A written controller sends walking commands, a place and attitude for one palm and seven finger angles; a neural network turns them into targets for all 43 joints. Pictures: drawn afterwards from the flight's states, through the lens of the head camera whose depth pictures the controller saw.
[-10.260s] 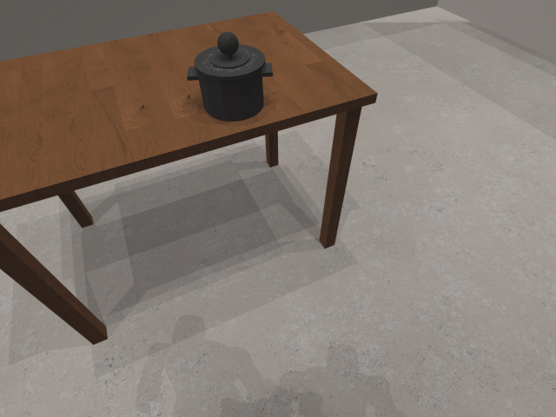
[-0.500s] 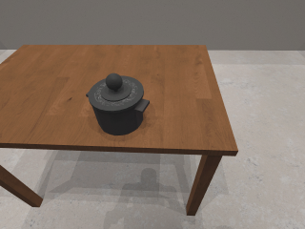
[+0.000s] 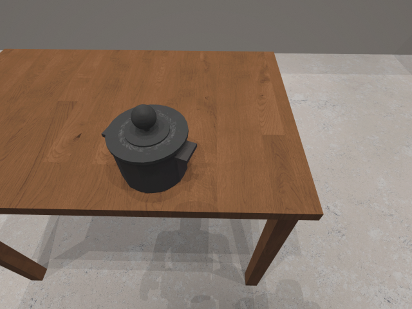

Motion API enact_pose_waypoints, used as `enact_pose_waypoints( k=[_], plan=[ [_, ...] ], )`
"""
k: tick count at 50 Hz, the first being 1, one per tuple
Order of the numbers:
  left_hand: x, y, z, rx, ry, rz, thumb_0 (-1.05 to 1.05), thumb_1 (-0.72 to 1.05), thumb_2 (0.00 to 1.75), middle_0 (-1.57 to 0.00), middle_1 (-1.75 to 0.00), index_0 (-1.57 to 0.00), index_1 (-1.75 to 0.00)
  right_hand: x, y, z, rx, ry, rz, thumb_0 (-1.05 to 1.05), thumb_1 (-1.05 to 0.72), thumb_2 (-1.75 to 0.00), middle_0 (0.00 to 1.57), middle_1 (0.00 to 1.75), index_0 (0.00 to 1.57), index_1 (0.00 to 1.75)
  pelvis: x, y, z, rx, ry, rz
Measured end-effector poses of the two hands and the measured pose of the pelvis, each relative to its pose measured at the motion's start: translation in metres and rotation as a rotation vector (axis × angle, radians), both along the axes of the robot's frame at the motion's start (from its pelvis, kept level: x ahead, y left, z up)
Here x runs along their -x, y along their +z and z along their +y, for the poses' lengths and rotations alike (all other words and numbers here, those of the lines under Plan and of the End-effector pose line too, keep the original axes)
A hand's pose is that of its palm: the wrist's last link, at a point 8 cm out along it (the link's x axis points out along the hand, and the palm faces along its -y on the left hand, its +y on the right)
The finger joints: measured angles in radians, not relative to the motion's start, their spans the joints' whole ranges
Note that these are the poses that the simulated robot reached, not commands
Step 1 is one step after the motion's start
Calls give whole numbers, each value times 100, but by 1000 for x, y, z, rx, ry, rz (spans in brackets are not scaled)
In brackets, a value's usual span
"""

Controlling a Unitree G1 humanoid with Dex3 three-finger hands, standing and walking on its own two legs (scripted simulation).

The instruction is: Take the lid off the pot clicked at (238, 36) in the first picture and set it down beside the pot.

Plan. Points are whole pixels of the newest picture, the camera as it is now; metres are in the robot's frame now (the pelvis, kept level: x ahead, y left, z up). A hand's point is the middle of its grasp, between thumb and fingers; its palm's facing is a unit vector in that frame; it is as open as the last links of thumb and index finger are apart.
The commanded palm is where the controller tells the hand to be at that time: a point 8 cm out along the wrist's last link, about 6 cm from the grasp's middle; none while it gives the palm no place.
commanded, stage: come to a stop and stand still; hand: left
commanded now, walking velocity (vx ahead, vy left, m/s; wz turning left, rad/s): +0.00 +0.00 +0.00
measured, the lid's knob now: (143, 117) +0.43 +0.15 +0.15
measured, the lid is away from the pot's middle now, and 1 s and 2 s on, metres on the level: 0.00 0.00 0.00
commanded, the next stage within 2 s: look again from close up in 0.54 s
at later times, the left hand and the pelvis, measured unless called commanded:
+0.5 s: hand out of the picture +0.05 +0.17 -0.17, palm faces +0.02 -0.98 -0.22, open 7.3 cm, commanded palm none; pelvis +0.02 -0.01 +0.00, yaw +0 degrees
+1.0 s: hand out of the picture +0.02 +0.16 -0.17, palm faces +0.02 -0.98 -0.20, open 7.3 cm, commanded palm none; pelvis +0.02 -0.01 +0.00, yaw +0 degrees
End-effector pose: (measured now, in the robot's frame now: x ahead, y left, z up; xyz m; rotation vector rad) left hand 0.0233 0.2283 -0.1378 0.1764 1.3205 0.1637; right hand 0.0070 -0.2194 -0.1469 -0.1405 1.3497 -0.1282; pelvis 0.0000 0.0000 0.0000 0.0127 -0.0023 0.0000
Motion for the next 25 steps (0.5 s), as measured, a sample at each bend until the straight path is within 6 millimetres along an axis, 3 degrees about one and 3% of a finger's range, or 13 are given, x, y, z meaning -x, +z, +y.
enact_pose_waypoints(
  k=[11, 25],
  plan=[
    [-29, 1, -4, 0, -15, -27, 0, 92, 90, -20, -30, -20, -30, -12, 1, -4, 7, -15, 7, 1, -91, -90, 20, 30, 20, 30, -15, 1, -4, 2, -6, -1],
    [-20, 0, -11, 4, 0, 14, 0, 92, 90, -20, -30, -20, -30, -22, 3, -13, 14, -9, 15, 0, -91, -90, 20, 30, 20, 30, -22, 3, -12, 5, -5, -2]
  ],
)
